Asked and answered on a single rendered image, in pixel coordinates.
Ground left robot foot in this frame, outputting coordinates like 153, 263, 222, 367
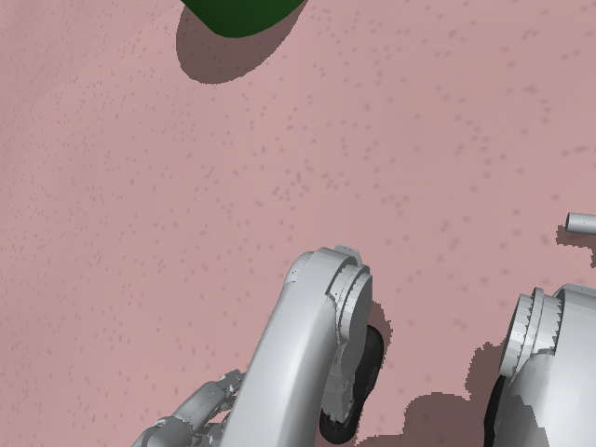
319, 325, 384, 444

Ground right robot foot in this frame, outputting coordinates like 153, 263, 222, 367
483, 375, 506, 447

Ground left robot arm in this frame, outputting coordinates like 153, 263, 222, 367
131, 416, 192, 447

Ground left robot hand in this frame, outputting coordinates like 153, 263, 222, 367
172, 369, 246, 447

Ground bottle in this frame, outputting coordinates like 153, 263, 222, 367
565, 212, 596, 236

